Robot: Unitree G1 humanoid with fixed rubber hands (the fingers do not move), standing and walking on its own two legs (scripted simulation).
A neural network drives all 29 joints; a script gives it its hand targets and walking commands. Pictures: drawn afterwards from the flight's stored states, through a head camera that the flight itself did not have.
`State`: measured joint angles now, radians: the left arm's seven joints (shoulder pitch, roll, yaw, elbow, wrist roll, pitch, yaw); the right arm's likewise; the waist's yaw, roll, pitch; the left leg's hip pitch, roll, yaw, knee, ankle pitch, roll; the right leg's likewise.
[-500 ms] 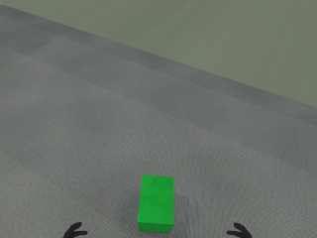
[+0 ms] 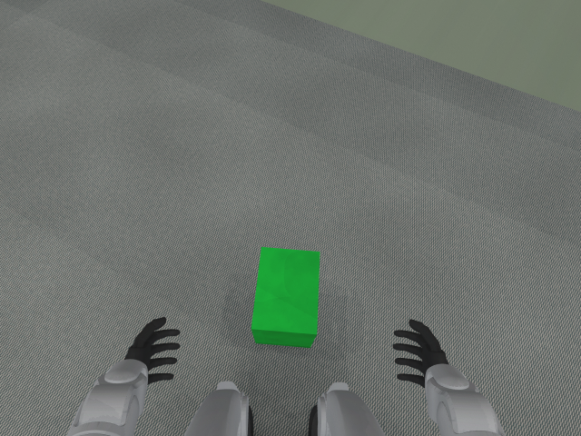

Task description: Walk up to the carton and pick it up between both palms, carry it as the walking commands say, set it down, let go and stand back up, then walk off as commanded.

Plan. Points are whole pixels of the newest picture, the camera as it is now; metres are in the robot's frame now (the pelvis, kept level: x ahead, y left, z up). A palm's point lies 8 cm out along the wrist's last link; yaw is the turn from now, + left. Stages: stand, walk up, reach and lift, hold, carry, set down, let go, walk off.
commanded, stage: reach and lift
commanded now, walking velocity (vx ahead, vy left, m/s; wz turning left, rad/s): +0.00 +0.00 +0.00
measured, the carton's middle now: (286, 299) +0.47 -0.01 -0.60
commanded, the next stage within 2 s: none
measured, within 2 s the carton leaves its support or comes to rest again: neither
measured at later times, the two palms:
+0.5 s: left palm (182, 271) +0.38 +0.18 -0.13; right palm (402, 285) +0.36 -0.19 -0.13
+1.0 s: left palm (206, 230) +0.48 +0.16 -0.17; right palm (387, 241) +0.46 -0.19 -0.17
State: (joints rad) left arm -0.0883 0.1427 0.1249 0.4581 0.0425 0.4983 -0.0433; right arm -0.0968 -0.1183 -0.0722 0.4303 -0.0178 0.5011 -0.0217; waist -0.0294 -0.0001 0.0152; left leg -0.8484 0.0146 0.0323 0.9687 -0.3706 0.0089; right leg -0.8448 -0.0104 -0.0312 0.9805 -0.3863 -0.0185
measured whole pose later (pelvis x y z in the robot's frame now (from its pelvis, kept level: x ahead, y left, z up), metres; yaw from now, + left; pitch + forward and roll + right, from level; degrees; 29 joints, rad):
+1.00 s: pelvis +0.00 +0.01 -0.05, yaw +0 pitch +46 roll -1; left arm -0.99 0.13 0.28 0.86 0.06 0.06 0.10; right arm -0.96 -0.15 -0.35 0.86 -0.05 0.02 -0.05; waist -0.04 0.02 -0.10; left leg -1.55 0.01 0.02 1.05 -0.31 0.02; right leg -1.54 -0.01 -0.03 1.05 -0.32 -0.01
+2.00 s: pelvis -0.06 +0.01 -0.30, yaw +0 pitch +43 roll +0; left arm -1.32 0.28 0.07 1.08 -0.18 0.03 0.16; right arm -1.28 -0.28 -0.14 1.07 0.22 0.00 -0.15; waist -0.04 0.01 0.19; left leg -2.24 0.01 0.02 2.02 -0.53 0.02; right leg -2.23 -0.02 -0.02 2.03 -0.55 -0.01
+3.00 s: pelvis -0.07 +0.00 -0.34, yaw -1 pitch +39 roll +0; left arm -1.49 0.28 -0.01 1.25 -0.23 -0.04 0.17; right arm -1.48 -0.26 -0.01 1.25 0.25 -0.06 -0.16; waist -0.03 0.00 0.34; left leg -2.32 0.02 0.02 2.16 -0.53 0.01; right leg -2.32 0.00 -0.02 2.17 -0.54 -0.01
